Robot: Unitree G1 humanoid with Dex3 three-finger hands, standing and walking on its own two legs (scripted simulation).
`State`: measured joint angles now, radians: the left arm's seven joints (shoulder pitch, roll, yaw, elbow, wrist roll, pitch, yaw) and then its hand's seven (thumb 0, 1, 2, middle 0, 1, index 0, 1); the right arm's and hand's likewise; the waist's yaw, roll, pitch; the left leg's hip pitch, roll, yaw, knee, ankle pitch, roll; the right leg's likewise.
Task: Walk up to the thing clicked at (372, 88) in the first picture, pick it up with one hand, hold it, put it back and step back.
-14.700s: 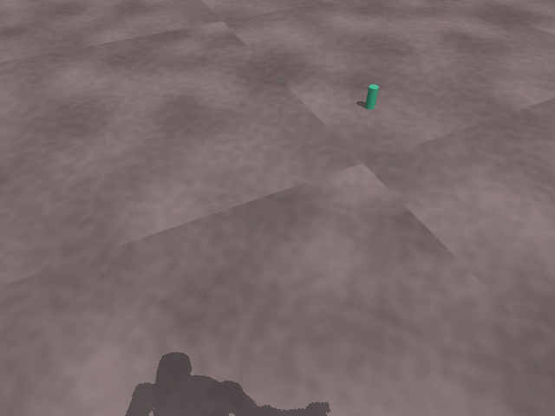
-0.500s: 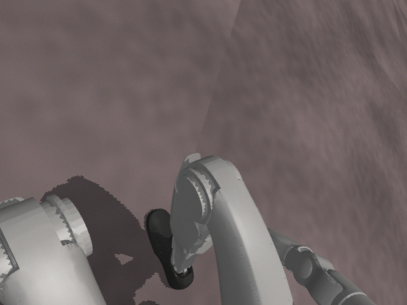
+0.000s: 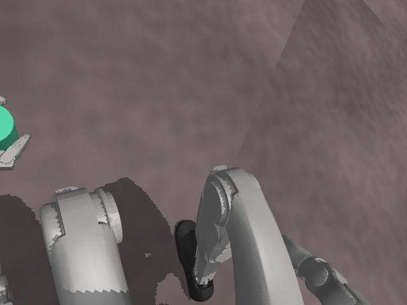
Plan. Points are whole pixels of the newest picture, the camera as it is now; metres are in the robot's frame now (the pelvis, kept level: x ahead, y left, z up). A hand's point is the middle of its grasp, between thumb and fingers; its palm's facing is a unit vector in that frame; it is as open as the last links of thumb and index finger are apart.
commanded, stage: settle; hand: left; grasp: from the side
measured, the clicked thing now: out of the picture +0.42 +0.30 -0.15
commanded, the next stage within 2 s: lift in 1.38 s
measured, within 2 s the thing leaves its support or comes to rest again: neither
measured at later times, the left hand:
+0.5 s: hand out of the picture +0.42 +0.29 -0.03, palm faces +0.26 -0.96 -0.10, open 8.9 cm
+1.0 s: hand out of the picture +0.42 +0.28 +0.02, palm faces +0.26 -0.96 -0.08, open 8.9 cm
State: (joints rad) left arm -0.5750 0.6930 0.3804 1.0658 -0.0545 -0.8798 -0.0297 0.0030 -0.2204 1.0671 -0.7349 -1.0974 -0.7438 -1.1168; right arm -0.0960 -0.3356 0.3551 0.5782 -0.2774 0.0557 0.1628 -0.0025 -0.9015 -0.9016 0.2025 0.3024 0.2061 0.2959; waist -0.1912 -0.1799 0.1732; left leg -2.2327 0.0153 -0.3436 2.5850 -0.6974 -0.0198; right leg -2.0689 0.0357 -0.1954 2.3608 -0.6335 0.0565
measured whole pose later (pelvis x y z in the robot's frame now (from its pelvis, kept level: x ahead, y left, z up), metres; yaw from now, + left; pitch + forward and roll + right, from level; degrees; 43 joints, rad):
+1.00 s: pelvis +0.02 -0.02 +0.06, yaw +8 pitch +32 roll -6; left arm -0.58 0.44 0.39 0.83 -0.10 -0.57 -0.19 0.00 -0.27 1.12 -0.77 -1.08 -0.77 -1.10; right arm 0.06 -0.29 0.06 0.65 -0.08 0.05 0.06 0.00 -0.90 -0.90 0.20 0.30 0.20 0.30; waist -0.12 -0.01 -0.09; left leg -2.18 0.03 -0.15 2.32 -0.71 -0.04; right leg -2.11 -0.02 -0.06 2.25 -0.70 0.02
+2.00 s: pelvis +0.03 -0.02 +0.12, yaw +11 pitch +33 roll -4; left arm -0.50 0.35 0.35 0.69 -0.14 -0.47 -0.22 0.00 -0.29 1.14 -0.77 -1.08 -0.78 -1.10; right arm 0.12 -0.27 0.01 0.64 -0.02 0.02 0.02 0.00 -0.92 -0.90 0.20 0.30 0.20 0.30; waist -0.09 0.02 -0.17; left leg -2.01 0.04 -0.10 2.10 -0.68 -0.03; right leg -1.96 -0.03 -0.03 2.07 -0.69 0.02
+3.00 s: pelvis +0.08 +0.00 +0.37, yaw +14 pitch +17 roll -3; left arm -0.12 0.26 0.14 0.35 -0.17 -0.30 -0.09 0.00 -0.29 1.15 -0.78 -1.07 -0.79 -1.09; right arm 0.22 -0.22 0.01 0.64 0.03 -0.05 -0.04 0.01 -0.91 -0.90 0.20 0.30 0.20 0.30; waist -0.03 0.02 -0.11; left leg -0.98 0.05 -0.04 1.21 -0.53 -0.02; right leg -0.93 -0.03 -0.05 1.16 -0.52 0.03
